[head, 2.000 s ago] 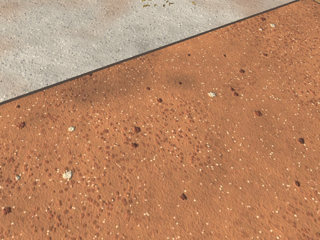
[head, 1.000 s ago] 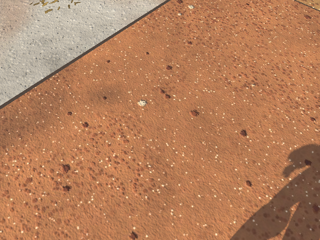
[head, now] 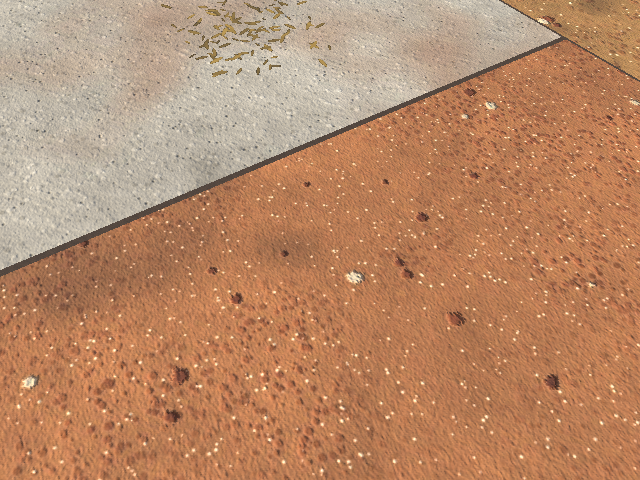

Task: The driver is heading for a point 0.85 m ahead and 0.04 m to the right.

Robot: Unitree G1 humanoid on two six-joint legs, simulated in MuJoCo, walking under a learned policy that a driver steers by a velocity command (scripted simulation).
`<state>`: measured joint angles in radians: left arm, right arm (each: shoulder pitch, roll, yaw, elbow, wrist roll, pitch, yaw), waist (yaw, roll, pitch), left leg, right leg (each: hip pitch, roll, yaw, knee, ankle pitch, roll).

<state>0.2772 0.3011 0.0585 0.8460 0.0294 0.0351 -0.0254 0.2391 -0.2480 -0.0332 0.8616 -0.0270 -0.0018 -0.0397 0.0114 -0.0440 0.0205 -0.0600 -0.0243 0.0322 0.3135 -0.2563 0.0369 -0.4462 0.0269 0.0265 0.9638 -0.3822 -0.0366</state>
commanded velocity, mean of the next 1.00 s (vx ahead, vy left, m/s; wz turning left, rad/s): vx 0.44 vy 0.00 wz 0.04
